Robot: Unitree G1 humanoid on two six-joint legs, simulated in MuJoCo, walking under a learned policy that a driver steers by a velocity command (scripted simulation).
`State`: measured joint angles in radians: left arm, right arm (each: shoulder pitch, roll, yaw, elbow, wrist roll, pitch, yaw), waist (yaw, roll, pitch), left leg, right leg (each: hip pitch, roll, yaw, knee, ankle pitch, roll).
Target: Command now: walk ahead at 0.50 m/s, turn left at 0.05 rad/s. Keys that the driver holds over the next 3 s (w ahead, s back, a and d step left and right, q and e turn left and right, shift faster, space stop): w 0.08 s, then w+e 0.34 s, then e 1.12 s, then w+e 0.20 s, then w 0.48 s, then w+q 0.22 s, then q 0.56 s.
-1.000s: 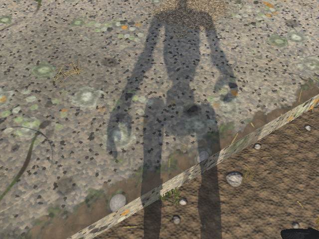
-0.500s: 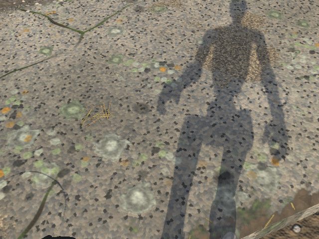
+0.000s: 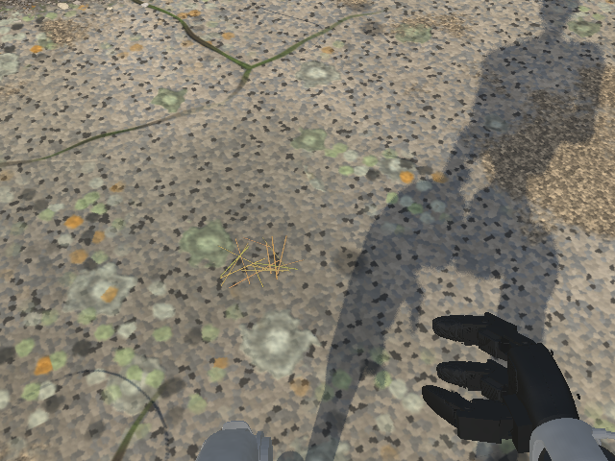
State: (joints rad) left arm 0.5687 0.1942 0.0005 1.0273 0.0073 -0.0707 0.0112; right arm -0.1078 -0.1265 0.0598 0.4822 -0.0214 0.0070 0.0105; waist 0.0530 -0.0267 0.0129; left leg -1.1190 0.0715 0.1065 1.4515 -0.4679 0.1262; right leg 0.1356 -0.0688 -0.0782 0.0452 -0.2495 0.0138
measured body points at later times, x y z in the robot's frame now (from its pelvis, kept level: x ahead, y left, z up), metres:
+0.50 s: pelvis +0.28 +0.08 +0.13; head +0.29 +0.11 +0.58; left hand +0.52 +0.27 +0.02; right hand +0.22 -0.16 +0.00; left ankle +0.18 +0.12 -0.61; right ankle +0.45 -0.08 -0.54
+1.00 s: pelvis +0.45 +0.11 +0.12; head +0.49 +0.09 +0.57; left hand +0.71 +0.30 +0.02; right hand +0.51 -0.20 +0.03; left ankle +0.57 +0.21 -0.60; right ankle +0.45 -0.01 -0.61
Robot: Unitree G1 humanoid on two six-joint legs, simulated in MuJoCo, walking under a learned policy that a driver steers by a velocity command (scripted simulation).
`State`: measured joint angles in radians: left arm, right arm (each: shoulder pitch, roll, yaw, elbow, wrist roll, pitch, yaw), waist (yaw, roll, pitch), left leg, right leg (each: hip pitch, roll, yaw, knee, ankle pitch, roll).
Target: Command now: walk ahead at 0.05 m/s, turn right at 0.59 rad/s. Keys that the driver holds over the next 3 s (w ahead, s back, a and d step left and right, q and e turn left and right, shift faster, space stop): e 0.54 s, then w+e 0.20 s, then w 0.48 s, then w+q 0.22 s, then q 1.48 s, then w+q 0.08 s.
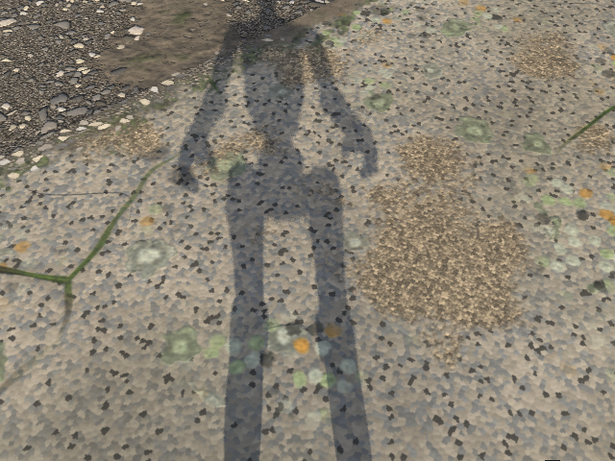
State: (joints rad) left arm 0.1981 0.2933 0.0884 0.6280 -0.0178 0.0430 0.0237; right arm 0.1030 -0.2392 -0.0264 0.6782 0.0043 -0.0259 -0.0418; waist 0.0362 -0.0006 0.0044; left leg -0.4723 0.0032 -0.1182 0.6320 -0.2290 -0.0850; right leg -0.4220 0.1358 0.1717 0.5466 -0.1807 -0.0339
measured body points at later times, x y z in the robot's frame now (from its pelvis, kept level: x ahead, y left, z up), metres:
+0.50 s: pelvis +0.00 +0.01 +0.00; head +0.02 -0.03 +0.45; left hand +0.24 +0.21 -0.07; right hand +0.05 -0.31 -0.11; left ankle +0.04 +0.15 -0.67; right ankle -0.02 -0.09 -0.73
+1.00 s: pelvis +0.08 +0.00 +0.02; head +0.10 +0.01 +0.46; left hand +0.35 +0.14 -0.09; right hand -0.02 -0.27 -0.09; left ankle +0.09 +0.11 -0.73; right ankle +0.04 -0.15 -0.65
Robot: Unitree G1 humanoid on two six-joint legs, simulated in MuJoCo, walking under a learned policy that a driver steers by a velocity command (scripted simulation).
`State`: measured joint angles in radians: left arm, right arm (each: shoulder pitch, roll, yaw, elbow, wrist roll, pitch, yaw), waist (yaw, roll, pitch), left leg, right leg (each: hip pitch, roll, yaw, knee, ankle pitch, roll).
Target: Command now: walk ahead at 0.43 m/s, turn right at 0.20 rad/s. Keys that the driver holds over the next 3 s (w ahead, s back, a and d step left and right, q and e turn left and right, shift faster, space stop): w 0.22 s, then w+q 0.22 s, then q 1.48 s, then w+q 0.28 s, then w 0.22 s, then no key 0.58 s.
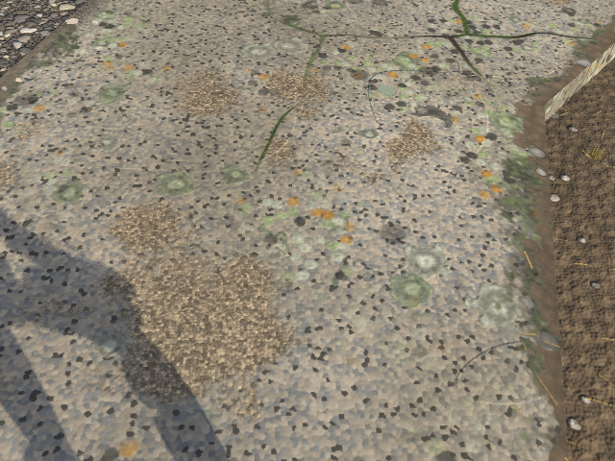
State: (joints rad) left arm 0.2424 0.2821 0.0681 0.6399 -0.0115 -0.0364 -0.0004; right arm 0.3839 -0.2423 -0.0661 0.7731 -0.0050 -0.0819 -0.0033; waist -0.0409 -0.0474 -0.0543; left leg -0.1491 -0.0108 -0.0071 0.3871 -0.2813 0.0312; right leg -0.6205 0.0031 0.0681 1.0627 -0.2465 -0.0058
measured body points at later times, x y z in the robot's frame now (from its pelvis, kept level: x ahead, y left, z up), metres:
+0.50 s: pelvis +0.24 -0.07 +0.00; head +0.26 -0.08 +0.45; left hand +0.30 +0.21 -0.11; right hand +0.39 -0.34 -0.11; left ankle +0.29 +0.10 -0.65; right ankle +0.23 -0.16 -0.74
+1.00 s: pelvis +0.40 -0.03 -0.01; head +0.45 +0.00 +0.43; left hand +0.49 +0.29 -0.11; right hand +0.64 -0.24 -0.10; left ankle +0.47 +0.07 -0.74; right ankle +0.50 -0.18 -0.69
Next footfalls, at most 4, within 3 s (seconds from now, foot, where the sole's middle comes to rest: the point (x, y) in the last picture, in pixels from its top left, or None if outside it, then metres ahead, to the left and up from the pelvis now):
0.26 right None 0.27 -0.16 -0.78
0.74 left None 0.51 0.08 -0.78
1.18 right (354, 450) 0.57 -0.14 -0.78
1.60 left None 0.39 0.06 -0.78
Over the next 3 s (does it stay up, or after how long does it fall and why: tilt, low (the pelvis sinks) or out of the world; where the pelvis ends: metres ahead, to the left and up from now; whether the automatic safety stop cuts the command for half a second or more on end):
stays up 0.48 0.24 -0.01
